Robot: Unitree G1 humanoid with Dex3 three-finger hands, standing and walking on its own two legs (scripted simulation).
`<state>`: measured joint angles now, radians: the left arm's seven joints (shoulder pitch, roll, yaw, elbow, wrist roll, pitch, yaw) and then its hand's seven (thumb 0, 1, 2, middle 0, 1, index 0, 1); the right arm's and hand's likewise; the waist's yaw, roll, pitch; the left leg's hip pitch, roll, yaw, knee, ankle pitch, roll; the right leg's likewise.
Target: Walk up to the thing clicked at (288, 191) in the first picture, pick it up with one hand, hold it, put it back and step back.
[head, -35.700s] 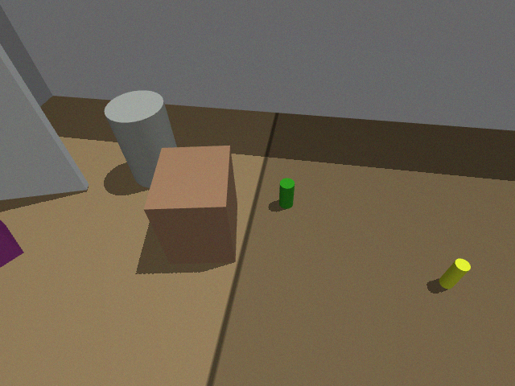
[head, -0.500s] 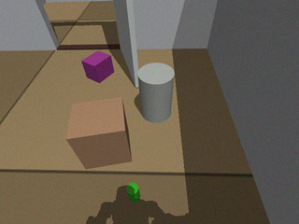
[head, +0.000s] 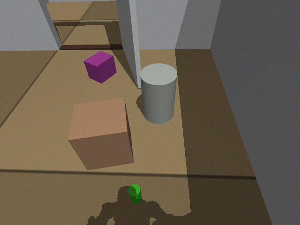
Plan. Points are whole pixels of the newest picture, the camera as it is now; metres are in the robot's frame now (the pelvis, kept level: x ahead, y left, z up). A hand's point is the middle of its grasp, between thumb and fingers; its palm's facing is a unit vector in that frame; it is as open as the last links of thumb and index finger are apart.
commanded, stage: stand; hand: left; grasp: from the side
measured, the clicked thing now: (135, 194) +0.45 +0.14 -0.71
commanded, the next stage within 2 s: go down in 0.64 s
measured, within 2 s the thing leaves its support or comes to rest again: neither
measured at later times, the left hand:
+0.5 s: hand out of the picture +0.07 +0.25 -0.16, palm faces -0.04 -0.94 -0.34, open 7.4 cm
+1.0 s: hand out of the picture +0.16 +0.25 -0.17, palm faces +0.04 -0.95 -0.32, open 11.5 cm
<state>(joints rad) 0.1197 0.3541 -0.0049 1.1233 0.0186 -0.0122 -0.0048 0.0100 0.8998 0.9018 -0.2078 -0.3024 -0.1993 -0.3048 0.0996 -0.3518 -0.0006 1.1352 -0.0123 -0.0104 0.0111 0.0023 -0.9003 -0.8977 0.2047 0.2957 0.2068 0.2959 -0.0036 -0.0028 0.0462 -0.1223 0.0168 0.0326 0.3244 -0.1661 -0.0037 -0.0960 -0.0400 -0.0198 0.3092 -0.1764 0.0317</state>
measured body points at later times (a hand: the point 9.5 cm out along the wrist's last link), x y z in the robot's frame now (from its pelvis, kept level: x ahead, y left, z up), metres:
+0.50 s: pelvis +0.00 +0.00 +0.00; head +0.01 +0.00 +0.45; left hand +0.07 +0.30 -0.13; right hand +0.08 -0.30 -0.13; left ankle +0.01 +0.12 -0.75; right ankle +0.00 -0.14 -0.75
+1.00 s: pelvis -0.01 -0.01 -0.02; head +0.05 +0.01 +0.43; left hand +0.16 +0.30 -0.14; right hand +0.08 -0.27 -0.14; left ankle +0.01 +0.12 -0.75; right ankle +0.00 -0.14 -0.75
